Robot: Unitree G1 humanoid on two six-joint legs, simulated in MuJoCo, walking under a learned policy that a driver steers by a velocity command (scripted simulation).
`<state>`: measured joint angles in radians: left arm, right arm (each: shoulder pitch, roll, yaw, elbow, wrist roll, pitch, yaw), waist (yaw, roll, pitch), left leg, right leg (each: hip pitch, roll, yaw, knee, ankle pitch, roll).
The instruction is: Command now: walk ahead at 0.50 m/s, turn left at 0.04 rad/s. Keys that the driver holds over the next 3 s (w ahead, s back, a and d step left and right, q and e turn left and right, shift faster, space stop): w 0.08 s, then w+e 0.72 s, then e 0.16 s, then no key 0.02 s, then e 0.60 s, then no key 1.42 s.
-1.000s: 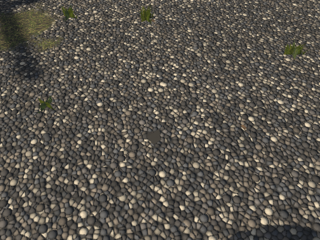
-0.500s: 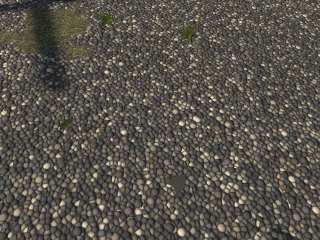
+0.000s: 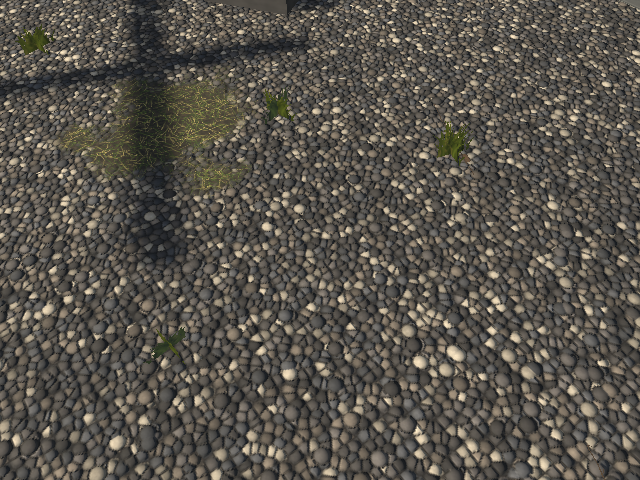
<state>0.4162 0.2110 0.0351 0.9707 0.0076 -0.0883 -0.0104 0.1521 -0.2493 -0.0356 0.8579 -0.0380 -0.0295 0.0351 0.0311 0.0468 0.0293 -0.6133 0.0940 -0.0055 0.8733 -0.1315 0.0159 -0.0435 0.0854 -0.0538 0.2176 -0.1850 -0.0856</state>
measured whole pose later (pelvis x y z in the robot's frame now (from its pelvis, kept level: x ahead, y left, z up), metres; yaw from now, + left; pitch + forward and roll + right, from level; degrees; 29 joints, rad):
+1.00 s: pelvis +0.48 -0.06 -0.01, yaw -28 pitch +0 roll +0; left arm 0.27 0.27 0.07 0.88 0.00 -0.03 0.00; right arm 0.14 -0.25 -0.05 0.79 -0.04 -0.03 -0.01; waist 0.01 0.03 0.10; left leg -0.60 0.11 -0.03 1.10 -0.31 -0.05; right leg -0.21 0.14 0.01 0.38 -0.17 -0.14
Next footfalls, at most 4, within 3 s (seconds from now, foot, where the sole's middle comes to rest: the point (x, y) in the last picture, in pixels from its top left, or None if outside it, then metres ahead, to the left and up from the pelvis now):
0.20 left None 0.28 0.12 -0.78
0.76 right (412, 476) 0.50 -0.11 -0.78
1.32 left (388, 370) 0.74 -0.08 -0.78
1.76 right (439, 467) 0.52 -0.17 -0.78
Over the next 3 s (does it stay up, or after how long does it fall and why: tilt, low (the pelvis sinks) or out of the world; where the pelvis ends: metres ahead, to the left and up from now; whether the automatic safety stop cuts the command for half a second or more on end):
stays up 0.57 -0.06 0.00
